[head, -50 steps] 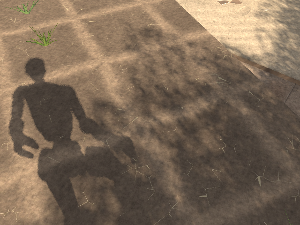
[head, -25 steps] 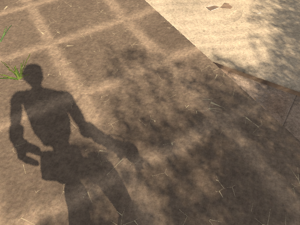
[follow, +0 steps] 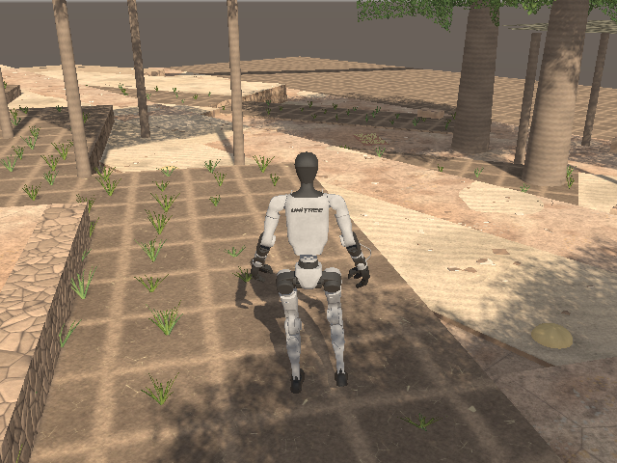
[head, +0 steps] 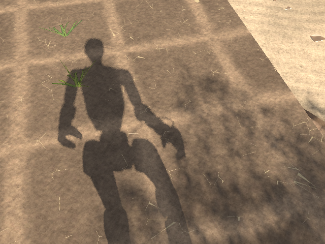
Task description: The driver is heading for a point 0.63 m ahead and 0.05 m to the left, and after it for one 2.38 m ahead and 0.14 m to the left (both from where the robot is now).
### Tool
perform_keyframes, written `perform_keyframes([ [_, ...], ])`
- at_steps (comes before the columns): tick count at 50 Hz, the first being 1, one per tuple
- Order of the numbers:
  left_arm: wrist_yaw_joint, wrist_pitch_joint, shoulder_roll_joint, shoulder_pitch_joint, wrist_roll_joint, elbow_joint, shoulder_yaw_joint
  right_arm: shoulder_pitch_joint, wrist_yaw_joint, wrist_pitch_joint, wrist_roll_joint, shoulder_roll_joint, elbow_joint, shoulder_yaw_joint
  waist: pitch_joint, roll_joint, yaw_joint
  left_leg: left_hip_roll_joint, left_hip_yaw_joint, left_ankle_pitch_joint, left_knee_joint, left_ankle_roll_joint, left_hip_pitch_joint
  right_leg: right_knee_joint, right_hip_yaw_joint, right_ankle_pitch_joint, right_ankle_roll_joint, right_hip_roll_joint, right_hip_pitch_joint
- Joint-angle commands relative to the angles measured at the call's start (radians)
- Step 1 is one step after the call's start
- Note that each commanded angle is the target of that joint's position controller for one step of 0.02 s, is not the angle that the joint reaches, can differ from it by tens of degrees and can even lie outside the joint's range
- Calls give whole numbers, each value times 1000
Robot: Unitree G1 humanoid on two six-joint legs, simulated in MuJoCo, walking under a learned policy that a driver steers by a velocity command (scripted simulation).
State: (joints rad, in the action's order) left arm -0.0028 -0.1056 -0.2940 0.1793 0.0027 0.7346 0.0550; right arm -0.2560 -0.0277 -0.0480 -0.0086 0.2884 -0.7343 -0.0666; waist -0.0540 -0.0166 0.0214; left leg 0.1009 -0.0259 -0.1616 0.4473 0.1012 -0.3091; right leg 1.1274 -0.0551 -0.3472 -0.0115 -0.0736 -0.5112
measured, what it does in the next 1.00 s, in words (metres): walks ahead, turning left: right foot, then left foot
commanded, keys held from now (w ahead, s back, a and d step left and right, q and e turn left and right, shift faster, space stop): w+q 0.44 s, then w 0.28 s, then no key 0.12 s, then e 0.16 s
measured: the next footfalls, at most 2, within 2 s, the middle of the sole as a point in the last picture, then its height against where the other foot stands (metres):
right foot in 0.30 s outside the picture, level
left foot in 0.80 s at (113, 222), level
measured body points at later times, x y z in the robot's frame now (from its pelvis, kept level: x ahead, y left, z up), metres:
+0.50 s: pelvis +0.28 -0.05 +0.00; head +0.31 -0.05 +0.45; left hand +0.30 +0.25 -0.10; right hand +0.49 -0.28 -0.10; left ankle +0.24 +0.09 -0.65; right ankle +0.32 -0.15 -0.74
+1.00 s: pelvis +0.49 +0.09 +0.00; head +0.52 +0.11 +0.45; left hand +0.48 +0.38 -0.13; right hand +0.71 -0.11 -0.10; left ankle +0.50 +0.19 -0.74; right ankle +0.53 -0.06 -0.67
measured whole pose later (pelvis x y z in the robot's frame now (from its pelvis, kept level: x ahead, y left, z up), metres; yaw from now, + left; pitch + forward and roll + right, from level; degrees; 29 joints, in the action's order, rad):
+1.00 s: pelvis +0.49 +0.09 +0.00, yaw +19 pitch +1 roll +0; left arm -0.02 -0.02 -0.31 0.21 -0.02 0.86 0.05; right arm -0.16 -0.02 -0.06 0.03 0.25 -0.73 -0.04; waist -0.06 -0.04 -0.01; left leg 0.02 0.08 -0.13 0.40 0.06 -0.30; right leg 1.02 -0.04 -0.42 -0.07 -0.07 -0.50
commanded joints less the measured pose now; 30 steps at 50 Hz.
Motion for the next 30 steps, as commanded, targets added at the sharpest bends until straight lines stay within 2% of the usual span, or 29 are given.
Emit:
perform_keyframes([
  [1, -6, 6, -91, 29, 13, -63, 28, 27, 19, -20, 2, 142, 83, -36, 90, 60, -38, -253, -291, 250, -225, 204, 90, -109, -7, 81, -37, -28, -91],
  [3, -8, 10, -68, -45, 15, -85, 17, 4, 31, -18, -5, 163, 75, -43, 66, 64, -16, -218, -240, 245, -227, 177, 50, -262, 4, 209, -60, -9, -85],
  [5, -3, 6, -47, -121, 11, -101, 7, -20, 39, -11, -11, 166, 67, -44, 59, 85, 16, -180, -210, 171, -213, 140, 27, -426, 8, 348, -68, 24, -34],
  [7, 6, -1, -49, -184, 0, -116, 5, -56, 43, -4, -13, 170, 56, -46, 56, 98, 46, -181, -232, 105, -201, 122, 27, -529, 12, 429, -70, 57, 14],
  [9, 15, -9, -69, -216, -10, -128, 11, -86, 45, 3, -19, 168, 44, -47, 55, 106, 55, -204, -286, 60, -161, 114, 72, -587, -11, 424, -60, 67, 27],
  [12, 25, -22, -108, -187, -13, -126, 28, -87, 49, 10, -16, 160, 44, -48, 60, 134, 26, -239, -381, 41, -70, 91, 152, -638, -35, 322, -23, 68, 69],
  [13, 24, -28, -117, -140, -14, -114, 34, -73, 49, 13, -14, 155, 49, -48, 68, 147, -4, -234, -395, 59, -31, 78, 153, -661, -24, 295, -3, 70, 129],
  [14, 19, -32, -136, -54, -8, -91, 47, -66, 47, 13, -11, 128, 56, -39, 110, 142, -49, -194, -376, 96, 53, 52, 134, -693, -12, 293, 26, 64, 259],
  [15, 11, -37, -181, 75, 10, -78, 62, -66, 42, 9, -2, 71, 71, -17, 229, 69, -108, -137, -309, 36, 285, 16, 47, -676, -126, 244, 85, -65, 488],
  [16, 8, -25, -272, 188, 27, -51, 84, -194, 43, 0, -21, 5, 99, 3, 369, -219, -74, 13, -160, -319, 626, -60, -287, -740, -548, 51, 245, -299, 838],
  [17, 16, -18, -213, 201, 0, -40, 74, -208, 44, -4, -32, 84, 92, -4, 353, -273, -80, -49, -155, -430, 799, -76, -459, -818, -768, -205, 277, -361, 851],
  [18, 12, -13, -139, 151, -5, -56, 53, -120, 44, 1, -30, 158, 91, -25, 218, -156, -106, -94, -158, -338, 859, -83, -503, -840, -630, -242, 232, -317, 737],
  [19, 9, -4, -114, 102, 2, -61, 43, -51, 45, 7, -19, 162, 104, -28, 139, -87, -99, -128, -120, -262, 856, -88, -485, -845, -479, -121, 197, -273, 621],
  [20, 8, 1, -91, 67, 6, -54, 35, -13, 42, 8, -9, 150, 117, -30, 78, -67, -84, -154, -115, -209, 812, -91, -463, -866, -372, 3, 187, -231, 520],
  [21, 5, 0, -73, 48, 11, -48, 27, -8, 36, 11, -11, 135, 122, -33, 56, -86, -62, -182, -112, -174, 776, -90, -423, -888, -287, 89, 174, -199, 458],
  [23, 6, -7, -68, 50, 7, -30, 26, -20, 29, 20, -20, 88, 125, -25, 47, -104, -47, -197, -89, -150, 726, -93, -377, -931, -189, 175, 181, -170, 401],
  [25, 10, -14, -92, 69, 3, -4, 33, 6, 28, 23, -13, 55, 139, -15, 35, -76, -43, -196, -87, -120, 645, -101, -388, -962, -135, 254, 208, -176, 389],
  [27, 13, -14, -115, 78, 1, 16, 40, 40, 26, 19, -7, 41, 147, -6, 33, -54, -45, -197, -86, -49, 533, -107, -400, -977, -84, 329, 224, -181, 409],
  [30, 13, -4, -136, 83, -12, 38, 42, 126, 9, 3, -4, 27, 160, 7, 19, -45, -66, -192, -34, 99, 333, -103, -354, -984, 11, 394, 206, -151, 415],
])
